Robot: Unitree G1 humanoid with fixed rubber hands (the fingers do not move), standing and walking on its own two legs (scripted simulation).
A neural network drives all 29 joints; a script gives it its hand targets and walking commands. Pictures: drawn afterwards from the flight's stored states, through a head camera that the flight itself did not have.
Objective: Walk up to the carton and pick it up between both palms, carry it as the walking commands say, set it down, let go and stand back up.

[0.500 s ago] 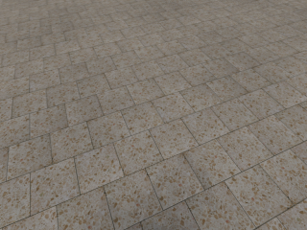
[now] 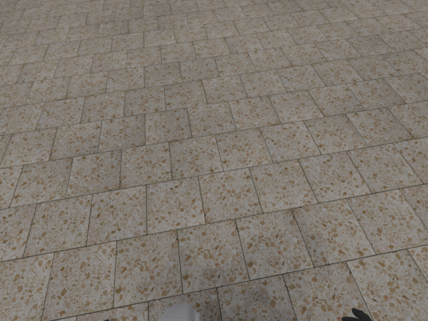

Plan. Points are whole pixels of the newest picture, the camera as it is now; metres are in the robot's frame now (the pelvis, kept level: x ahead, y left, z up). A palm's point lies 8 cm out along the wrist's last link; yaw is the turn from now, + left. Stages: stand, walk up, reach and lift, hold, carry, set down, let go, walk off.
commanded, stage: walk up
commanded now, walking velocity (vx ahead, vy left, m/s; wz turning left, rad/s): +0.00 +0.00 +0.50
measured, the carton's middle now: out of the picture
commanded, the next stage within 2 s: none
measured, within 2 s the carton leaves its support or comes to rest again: neither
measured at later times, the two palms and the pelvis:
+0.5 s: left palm out of the picture +0.07 +0.32 -0.12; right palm out of the picture +0.10 -0.21 -0.11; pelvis +0.00 +0.04 +0.00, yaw +14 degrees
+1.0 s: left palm out of the picture -0.14 +0.29 -0.11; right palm (209, 203) +0.39 +0.05 -0.12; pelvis +0.10 +0.13 -0.01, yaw +30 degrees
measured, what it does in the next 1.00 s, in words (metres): steps to the left, turning left: left foot, then right foot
